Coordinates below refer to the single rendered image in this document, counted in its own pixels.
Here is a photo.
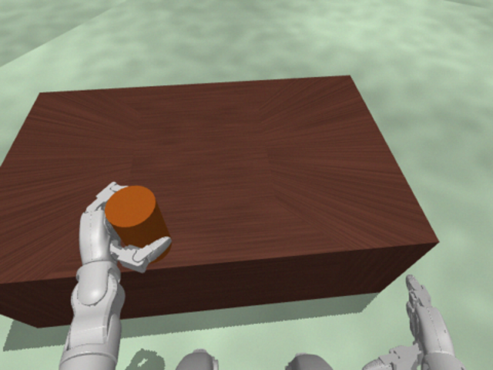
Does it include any right robot arm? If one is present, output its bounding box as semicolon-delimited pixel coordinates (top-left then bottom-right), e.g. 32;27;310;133
421;352;467;370

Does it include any can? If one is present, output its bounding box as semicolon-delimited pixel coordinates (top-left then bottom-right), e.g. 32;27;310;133
105;186;172;264

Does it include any left robot hand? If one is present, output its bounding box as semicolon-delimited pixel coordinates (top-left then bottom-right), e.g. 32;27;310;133
79;182;172;273

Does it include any right robot hand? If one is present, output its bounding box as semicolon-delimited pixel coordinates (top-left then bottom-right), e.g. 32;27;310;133
362;274;455;370

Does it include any left robot arm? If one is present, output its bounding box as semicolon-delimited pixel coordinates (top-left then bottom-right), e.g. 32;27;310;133
59;261;125;370

